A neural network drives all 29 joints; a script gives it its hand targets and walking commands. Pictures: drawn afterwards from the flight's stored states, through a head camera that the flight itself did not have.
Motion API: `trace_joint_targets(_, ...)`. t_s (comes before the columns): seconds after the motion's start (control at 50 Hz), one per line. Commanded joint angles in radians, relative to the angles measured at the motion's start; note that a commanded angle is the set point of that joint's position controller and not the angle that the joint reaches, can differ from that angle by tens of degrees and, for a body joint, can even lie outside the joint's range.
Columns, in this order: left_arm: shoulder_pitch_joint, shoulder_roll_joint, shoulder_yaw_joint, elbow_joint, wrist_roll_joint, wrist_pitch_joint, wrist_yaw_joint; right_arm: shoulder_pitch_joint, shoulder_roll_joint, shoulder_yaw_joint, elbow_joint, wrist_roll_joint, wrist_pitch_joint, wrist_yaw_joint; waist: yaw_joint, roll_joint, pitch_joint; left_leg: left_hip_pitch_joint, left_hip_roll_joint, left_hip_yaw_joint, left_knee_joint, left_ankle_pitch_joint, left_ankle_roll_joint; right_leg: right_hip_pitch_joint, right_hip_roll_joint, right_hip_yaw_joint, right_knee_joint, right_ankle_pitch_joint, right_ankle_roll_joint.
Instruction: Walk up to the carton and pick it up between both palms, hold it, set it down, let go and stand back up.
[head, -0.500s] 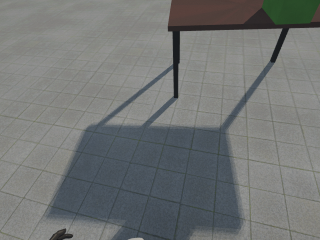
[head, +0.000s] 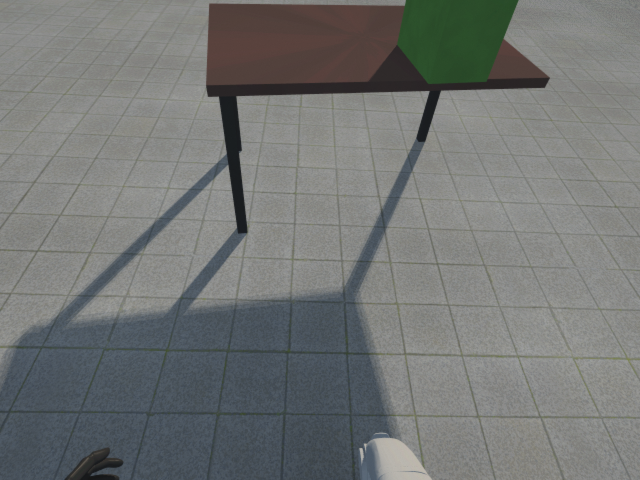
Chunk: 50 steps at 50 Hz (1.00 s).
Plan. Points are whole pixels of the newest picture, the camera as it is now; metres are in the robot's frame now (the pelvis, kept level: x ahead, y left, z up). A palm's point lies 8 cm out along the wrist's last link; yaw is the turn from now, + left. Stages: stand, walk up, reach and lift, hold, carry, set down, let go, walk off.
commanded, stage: walk up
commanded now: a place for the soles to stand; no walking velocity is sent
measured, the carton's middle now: (452, 16) +1.38 -0.46 +0.06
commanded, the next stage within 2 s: none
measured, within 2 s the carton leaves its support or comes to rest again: neither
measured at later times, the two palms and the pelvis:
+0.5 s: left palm (161, 360) +0.31 +0.23 -0.08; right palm (557, 320) +0.36 -0.39 -0.06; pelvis +0.25 -0.08 +0.00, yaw +0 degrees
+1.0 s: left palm (268, 210) +0.63 +0.09 -0.09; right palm (595, 264) +0.50 -0.55 -0.09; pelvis +0.48 -0.21 -0.03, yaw -1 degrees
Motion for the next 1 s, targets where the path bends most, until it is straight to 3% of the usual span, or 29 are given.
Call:
trace_joint_targets(0.0, -0.127, 0.106, 0.032, -0.161, -0.007, -0.042, -0.004, -0.021, -0.282, -0.121, -0.108, 0.0, -0.023, -0.01, -0.003, 0.268, 0.078, -0.009, 0.232, -0.174, -0.283, 0.091, 0.209, -0.051, -0.049, -0.027, -0.17, 0.067, -0.023)
trace_joint_targets(0.08, -0.087, 0.118, 0.036, -0.128, -0.022, -0.043, -0.001, -0.048, -0.297, -0.123, -0.102, 0.007, 0.005, -0.008, 0.038, 0.244, 0.045, -0.098, 0.232, -0.068, -0.206, 0.12, 0.167, 0.267, 0.013, -0.098, -0.308, 0.102, -0.055)
trace_joint_targets(0.12, 0.095, 0.173, 0.056, -0.074, -0.023, -0.053, 0.019, -0.034, -0.263, -0.101, -0.092, 0.009, 0.022, -0.003, 0.124, 0.138, -0.058, -0.151, 0.179, 0.033, 0.147, 0.185, 0.141, 0.52, 0.092, -0.126, -0.381, 0.041, -0.081)
trace_joint_targets(0.14, 0.196, 0.266, 0.088, -0.053, -0.016, -0.059, 0.042, 0.009, -0.185, -0.076, -0.1, 0.017, 0.025, 0.011, 0.183, -0.048, -0.152, -0.317, 0.117, 0.031, 0.45, 0.101, 0.111, 0.689, 0.029, 0.035, -0.401, -0.105, -0.133)
trace_joint_targets(0.16, 0.241, 0.378, 0.115, -0.088, -0.024, -0.06, 0.072, -0.018, -0.151, -0.067, -0.153, 0.065, 0.026, 0.025, 0.219, -0.246, -0.249, -0.512, -0.047, -0.037, 0.71, -0.265, 0.063, 0.748, -0.231, 0.504, -0.629, -0.371, -0.237)
trace_joint_targets(0.18, 0.181, 0.375, 0.112, -0.118, -0.037, -0.056, 0.089, -0.071, -0.205, -0.083, -0.159, 0.085, 0.027, 0.015, 0.197, -0.134, -0.247, -0.561, -0.046, -0.244, 0.798, -0.229, 0.06, 0.724, -0.262, 0.617, -0.714, -0.438, -0.276)
trace_joint_targets(0.2, 0.16, 0.338, 0.097, -0.125, -0.035, -0.053, 0.101, -0.12, -0.229, -0.087, -0.152, 0.088, 0.029, 0.011, 0.177, -0.039, -0.189, -0.592, -0.042, -0.283, 0.845, -0.19, 0.052, 0.676, -0.265, 0.533, -0.676, -0.363, -0.307)
trace_joint_targets(0.22, 0.129, 0.291, 0.079, -0.117, -0.027, -0.052, 0.106, -0.079, -0.214, -0.078, -0.12, 0.078, 0.03, 0.008, 0.132, -0.011, -0.127, -0.587, 0.002, -0.26, 0.802, -0.153, 0.044, 0.61, -0.23, 0.404, -0.64, -0.296, -0.299)
trace_joint_targets(0.26, 0.032, 0.225, 0.051, -0.125, -0.029, -0.061, 0.098, -0.035, -0.196, -0.076, -0.059, 0.042, 0.041, 0.013, 0.06, -0.028, -0.068, -0.483, 0.037, -0.221, 0.676, -0.107, 0.038, 0.417, -0.181, 0.267, -0.677, -0.258, -0.275)
trace_joint_targets(0.3, 0.02, 0.211, 0.043, -0.132, -0.024, -0.074, 0.087, -0.057, -0.195, -0.074, -0.059, 0.031, 0.054, 0.027, 0.066, -0.069, -0.042, -0.433, 0.028, -0.19, 0.544, -0.092, 0.031, 0.349, -0.169, 0.184, -0.706, -0.232, -0.283)
trace_joint_targets(0.34, 0.037, 0.218, 0.043, -0.129, -0.02, -0.082, 0.077, -0.105, -0.177, -0.07, -0.079, 0.03, 0.047, 0.037, 0.08, -0.07, -0.003, -0.44, 0.034, -0.171, 0.384, -0.056, 0.039, 0.345, -0.188, 0.164, -0.716, -0.207, -0.291)
trace_joint_targets(0.38, 0.024, 0.213, 0.035, -0.135, -0.018, -0.08, 0.068, -0.131, -0.169, -0.07, -0.089, 0.035, 0.036, 0.042, 0.077, -0.068, -0.012, -0.38, 0.016, -0.155, 0.245, 0.03, 0.05, 0.336, -0.176, 0.126, -0.715, -0.215, -0.265)
trace_joint_targets(0.46, -0.042, 0.185, 0.027, -0.139, -0.025, -0.068, 0.052, -0.078, -0.163, -0.098, -0.072, 0.032, 0.034, 0.04, 0.001, 0.03, 0.015, -0.058, -0.059, -0.079, 0.1, 0.207, 0.069, 0.127, -0.112, -0.013, -0.606, -0.364, -0.184)
trace_joint_targets(0.48, -0.028, 0.168, 0.023, -0.141, -0.018, -0.062, 0.05, -0.052, -0.191, -0.111, -0.063, 0.03, 0.034, 0.033, -0.01, 0.061, -0.004, 0.06, -0.069, -0.096, 0.1, 0.104, 0.077, 0.055, -0.083, -0.04, -0.508, -0.422, -0.163)
trace_joint_targets(0.5, -0.03, 0.145, 0.018, -0.143, -0.007, -0.058, 0.046, 0.03, -0.22, -0.126, -0.047, 0.026, 0.034, 0.023, -0.058, 0.123, -0.038, 0.181, -0.025, -0.181, 0.084, -0.008, 0.099, -0.023, -0.042, -0.102, -0.333, -0.423, -0.13)
trace_joint_targets(0.52, -0.006, 0.104, 0.014, -0.168, -0.017, -0.055, 0.044, 0.099, -0.299, -0.141, -0.049, 0.011, 0.028, 0.003, -0.089, 0.353, -0.056, 0.213, 0.247, -0.728, -0.217, -0.427, 0.169, -0.153, 0.082, -0.184, 0.051, -0.34, -0.067)
trace_joint_targets(0.54, -0.005, 0.203, 0.042, -0.194, -0.017, -0.039, 0.051, 0.08, -0.315, -0.142, -0.072, 0.012, 0.027, -0.018, -0.081, 0.249, -0.073, 0.131, 0.372, -1.008, -0.37, -0.647, 0.256, -0.179, 0.083, -0.026, 0.227, -0.354, -0.05)
trace_joint_targets(0.56, -0.005, 0.246, 0.055, -0.19, -0.02, -0.029, 0.054, 0.006, -0.317, -0.14, -0.098, 0.015, 0.023, -0.032, -0.047, 0.189, -0.026, 0.087, 0.369, -0.955, -0.355, -0.646, 0.277, -0.197, 0.045, 0.019, 0.302, -0.298, -0.032)
trace_joint_targets(0.62, 0.038, 0.2, 0.043, -0.161, -0.009, -0.041, 0.046, -0.068, -0.281, -0.112, -0.104, 0.01, -0.004, -0.034, 0.006, 0.197, 0.027, -0.016, 0.286, -0.638, -0.265, -0.316, 0.267, -0.147, -0.021, 0.052, 0.209, -0.209, -0.02)
trace_joint_targets(0.68, 0.034, 0.165, 0.039, -0.165, 0.001, -0.038, 0.031, -0.062, -0.277, -0.105, -0.111, 0.01, -0.021, -0.025, 0.004, 0.239, 0.019, -0.05, 0.256, -0.471, -0.22, -0.017, 0.278, -0.11, -0.035, 0.003, 0.12, -0.122, -0.003)
trace_joint_targets(0.74, -0.013, 0.126, 0.03, -0.183, 0.0, -0.038, 0.022, -0.041, -0.28, -0.11, -0.115, 0.009, -0.016, -0.023, -0.003, 0.257, 0.017, -0.028, 0.209, -0.353, -0.172, 0.168, 0.254, -0.088, -0.041, -0.031, -0.02, -0.056, -0.009)
trace_joint_targets(0.8, -0.04, 0.117, 0.03, -0.185, -0.014, -0.04, 0.013, -0.078, -0.291, -0.112, -0.135, 0.012, -0.008, -0.019, 0.014, 0.291, 0.024, -0.116, 0.187, -0.235, -0.153, 0.212, 0.198, 0.087, -0.025, -0.076, -0.186, 0.051, -0.03)
trace_joint_targets(0.84, -0.038, 0.136, 0.043, -0.165, -0.02, -0.035, 0.008, -0.097, -0.306, -0.116, -0.139, 0.019, 0.002, -0.018, 0.029, 0.299, 0.013, -0.191, 0.185, -0.197, -0.155, 0.086, 0.177, 0.257, 0.007, -0.116, -0.238, 0.079, -0.042)
trace_joint_targets(0.88, 0.046, 0.166, 0.056, -0.141, -0.018, -0.033, 0.016, -0.131, -0.303, -0.114, -0.132, 0.013, 0.017, -0.021, 0.097, 0.244, 0.012, -0.256, 0.198, -0.165, -0.036, 0.036, 0.162, 0.416, 0.042, -0.143, -0.293, 0.058, -0.057)
trace_joint_targets(0.9, 0.142, 0.214, 0.075, -0.107, -0.02, -0.042, 0.027, -0.087, -0.261, -0.095, -0.124, 0.013, 0.024, -0.019, 0.145, 0.117, -0.047, -0.306, 0.138, -0.103, 0.228, 0.123, 0.135, 0.583, 0.075, -0.109, -0.346, -0.004, -0.077)
trace_joint_targets(0.92, 0.226, 0.314, 0.107, -0.099, -0.01, -0.05, 0.05, -0.049, -0.176, -0.068, -0.138, 0.033, 0.025, -0.007, 0.199, -0.133, -0.133, -0.457, 0.032, -0.054, 0.569, 0.014, 0.079, 0.674, -0.072, 0.172, -0.461, -0.232, -0.142)
trace_joint_targets(0.94, 0.221, 0.374, 0.108, -0.134, -0.02, -0.051, 0.068, -0.089, -0.188, -0.075, -0.17, 0.076, 0.029, -0.009, 0.204, -0.226, -0.202, -0.551, -0.098, -0.171, 0.726, -0.281, 0.061, 0.637, -0.261, 0.568, -0.709, -0.441, -0.239)
trace_joint_targets(0.96, 0.167, 0.362, 0.106, -0.149, -0.037, -0.045, 0.077, -0.118, -0.235, -0.094, -0.16, 0.084, 0.038, -0.018, 0.182, -0.09, -0.193, -0.566, -0.067, -0.281, 0.829, -0.251, 0.056, 0.61, -0.296, 0.565, -0.729, -0.538, -0.295)
trace_joint_targets(0.98, 0.146, 0.319, 0.09, -0.151, -0.035, -0.043, 0.089, -0.13, -0.242, -0.09, -0.145, 0.081, 0.04, -0.018, 0.157, -0.021, -0.098, -0.603, -0.043, -0.286, 0.836, -0.199, 0.043, 0.564, -0.289, 0.491, -0.698, -0.453, -0.307)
